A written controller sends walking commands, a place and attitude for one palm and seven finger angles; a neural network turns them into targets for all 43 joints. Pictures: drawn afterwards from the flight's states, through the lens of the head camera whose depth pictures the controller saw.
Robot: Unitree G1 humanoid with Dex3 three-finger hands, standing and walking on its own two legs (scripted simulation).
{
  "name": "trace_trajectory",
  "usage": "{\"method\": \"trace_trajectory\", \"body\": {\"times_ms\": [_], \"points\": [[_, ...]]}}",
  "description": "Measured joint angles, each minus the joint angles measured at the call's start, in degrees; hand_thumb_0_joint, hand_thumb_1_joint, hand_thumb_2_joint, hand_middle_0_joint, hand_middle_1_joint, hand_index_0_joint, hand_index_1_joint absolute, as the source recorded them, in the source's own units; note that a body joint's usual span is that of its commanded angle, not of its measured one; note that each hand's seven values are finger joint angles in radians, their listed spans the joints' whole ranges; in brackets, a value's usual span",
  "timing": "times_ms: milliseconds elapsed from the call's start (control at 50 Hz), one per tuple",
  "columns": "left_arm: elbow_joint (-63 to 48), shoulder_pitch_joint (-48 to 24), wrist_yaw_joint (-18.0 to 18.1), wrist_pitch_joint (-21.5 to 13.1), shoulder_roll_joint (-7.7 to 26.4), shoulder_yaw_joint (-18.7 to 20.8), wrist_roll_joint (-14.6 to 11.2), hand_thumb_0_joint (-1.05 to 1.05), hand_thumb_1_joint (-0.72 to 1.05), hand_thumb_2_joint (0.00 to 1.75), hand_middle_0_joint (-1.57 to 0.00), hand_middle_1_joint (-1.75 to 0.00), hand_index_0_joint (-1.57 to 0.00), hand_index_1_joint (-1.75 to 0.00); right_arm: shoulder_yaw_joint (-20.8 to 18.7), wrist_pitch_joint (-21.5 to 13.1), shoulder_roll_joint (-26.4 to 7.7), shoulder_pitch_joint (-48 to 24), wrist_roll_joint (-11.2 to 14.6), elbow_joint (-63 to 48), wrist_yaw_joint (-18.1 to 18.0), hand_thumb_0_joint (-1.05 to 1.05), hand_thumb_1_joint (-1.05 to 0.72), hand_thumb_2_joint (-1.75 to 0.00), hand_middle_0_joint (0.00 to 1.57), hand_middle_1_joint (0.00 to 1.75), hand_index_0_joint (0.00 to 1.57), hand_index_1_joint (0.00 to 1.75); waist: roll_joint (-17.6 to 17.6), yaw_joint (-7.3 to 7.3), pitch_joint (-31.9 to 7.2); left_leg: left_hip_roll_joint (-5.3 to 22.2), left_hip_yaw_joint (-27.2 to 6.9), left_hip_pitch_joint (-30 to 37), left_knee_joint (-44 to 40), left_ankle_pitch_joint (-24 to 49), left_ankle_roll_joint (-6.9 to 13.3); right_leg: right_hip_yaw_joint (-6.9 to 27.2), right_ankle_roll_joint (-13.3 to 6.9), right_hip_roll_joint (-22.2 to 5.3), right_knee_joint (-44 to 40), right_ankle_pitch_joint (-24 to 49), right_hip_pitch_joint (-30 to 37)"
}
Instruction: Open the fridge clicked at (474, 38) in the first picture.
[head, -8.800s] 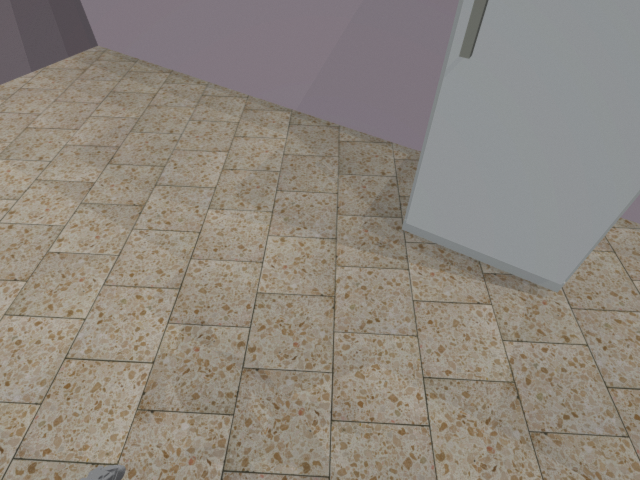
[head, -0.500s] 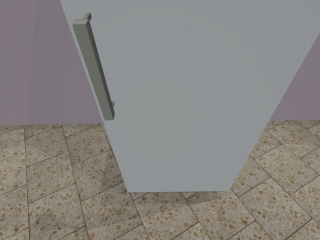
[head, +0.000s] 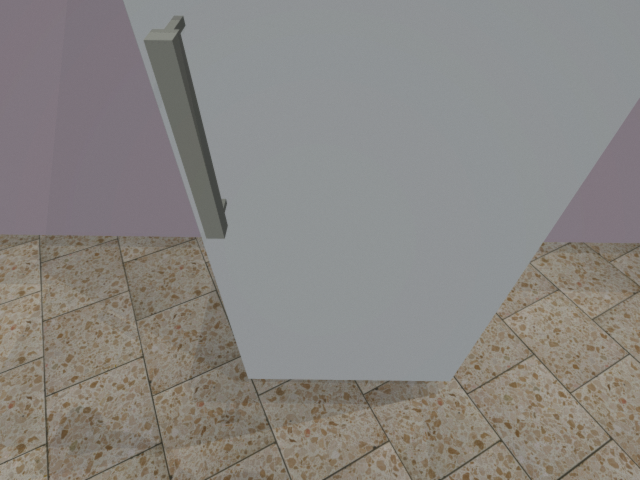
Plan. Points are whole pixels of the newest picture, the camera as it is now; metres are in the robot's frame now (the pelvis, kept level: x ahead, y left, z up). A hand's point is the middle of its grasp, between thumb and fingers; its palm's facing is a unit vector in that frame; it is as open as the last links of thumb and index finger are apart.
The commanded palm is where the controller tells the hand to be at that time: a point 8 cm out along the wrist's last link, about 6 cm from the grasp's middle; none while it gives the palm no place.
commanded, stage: look again from close up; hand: left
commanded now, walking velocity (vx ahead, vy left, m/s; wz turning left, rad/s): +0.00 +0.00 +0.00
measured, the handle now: (200, 143) +0.47 +0.19 +0.18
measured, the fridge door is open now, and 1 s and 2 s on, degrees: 0 0 0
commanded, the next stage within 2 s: raise the hand to about handle height in 0.46 s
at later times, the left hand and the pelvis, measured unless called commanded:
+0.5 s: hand out of the picture +0.02 +0.19 -0.17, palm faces +0.01 -0.98 -0.22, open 7.4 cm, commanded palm none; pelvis +0.01 +0.00 +0.00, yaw +0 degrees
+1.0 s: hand (149, 467) +0.14 +0.21 -0.02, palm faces +0.16 -0.99 -0.01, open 8.7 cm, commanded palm +0.13 +0.26 +0.01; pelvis -0.02 +0.00 -0.06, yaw +3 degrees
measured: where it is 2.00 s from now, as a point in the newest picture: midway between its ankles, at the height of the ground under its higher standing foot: outside the picture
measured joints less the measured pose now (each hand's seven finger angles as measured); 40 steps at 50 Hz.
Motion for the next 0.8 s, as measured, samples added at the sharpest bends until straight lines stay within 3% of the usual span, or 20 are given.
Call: {"method": "trace_trajectory", "body": {"times_ms": [580, 620, 660, 720, 800], "points": [[-0.1, -1.1, 0.4, -0.3, 0.9, 0.2, 0.1, 0.01, 0.91, 0.89, -0.2, -0.3, -0.2, -0.3, -0.2, 0.2, -1.1, -1.6, 0.1, 0.3, 0.2, 0.01, -0.91, -0.9, 0.2, 0.3, 0.2, 0.3, 0.4, 0.1, 0.2, 0.1, -0.1, 0.0, -0.1, -0.2, 0.1, -0.1, 0.3, 0.1, -1.5, 0.3, 0.7], [-21.0, 4.8, 0.8, 5.1, 0.5, 2.5, -4.4, 0.02, 0.9, 0.89, -0.2, -0.3, -0.2, -0.3, 0.0, -2.3, -1.5, 0.7, 1.7, -5.2, -0.9, 0.01, -0.91, -0.9, 0.2, 0.3, 0.2, 0.3, 0.3, 0.35, 1.1, 0.0, -0.2, -0.4, 1.2, -0.9, 0.3, -0.2, 0.4, -0.1, 0.0, -0.2, 0.2], [-39.5, 9.1, 2.6, 1.6, 0.5, 2.8, -7.1, 0.02, 0.89, 0.89, -0.2, -0.31, -0.2, -0.31, -0.1, -7.4, -2.0, 2.9, 2.3, -10.2, -2.3, 0.01, -0.91, -0.9, 0.2, 0.3, 0.2, 0.3, 0.2, 0.41, 0.2, -0.8, -0.5, -1.2, 2.2, -1.2, 0.5, -0.5, 0.5, -1.0, 2.4, -1.5, -1.0], [-53.0, 7.7, 1.8, -7.0, -0.3, 4.5, -10.2, 0.02, 0.87, 0.88, -0.2, -0.33, -0.2, -0.33, -1.2, -11.8, -3.2, 2.4, 2.3, -16.1, -2.3, 0.01, -0.91, -0.9, 0.2, 0.3, 0.2, 0.3, 1.1, -1.31, -2.4, -1.6, -2.1, -6.1, 6.9, -2.5, 0.8, -2.2, 0.8, -1.9, 6.7, -3.5, -4.9], [-55.8, 4.1, -7.7, -23.7, -0.5, 7.3, -13.4, 0.01, 0.81, 0.85, -0.2, -0.37, -0.2, -0.37, -2.7, -13.4, -3.9, -2.5, 1.3, -23.0, 0.0, 0.01, -0.9, -0.9, 0.2, 0.3, 0.2, 0.3, 0.4, -1.78, -7.0, -1.0, -1.4, -16.8, 16.9, -6.2, 0.6, -1.4, 0.5, -1.9, 17.1, -7.0, -16.1]]}}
